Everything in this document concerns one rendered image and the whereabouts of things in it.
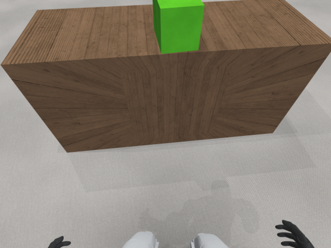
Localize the right robot hand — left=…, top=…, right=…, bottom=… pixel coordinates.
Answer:
left=275, top=220, right=314, bottom=248

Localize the right robot thigh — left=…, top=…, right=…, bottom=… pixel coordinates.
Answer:
left=190, top=234, right=228, bottom=248

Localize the left robot thigh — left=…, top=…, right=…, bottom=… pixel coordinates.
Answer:
left=122, top=231, right=159, bottom=248

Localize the left robot hand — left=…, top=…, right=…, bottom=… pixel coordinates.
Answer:
left=48, top=236, right=71, bottom=248

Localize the robot thigh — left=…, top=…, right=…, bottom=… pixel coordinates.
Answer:
left=122, top=231, right=159, bottom=248
left=190, top=234, right=228, bottom=248

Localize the pedestal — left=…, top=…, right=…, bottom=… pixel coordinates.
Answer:
left=1, top=0, right=331, bottom=152

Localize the carton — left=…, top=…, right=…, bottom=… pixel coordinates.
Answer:
left=153, top=0, right=205, bottom=54

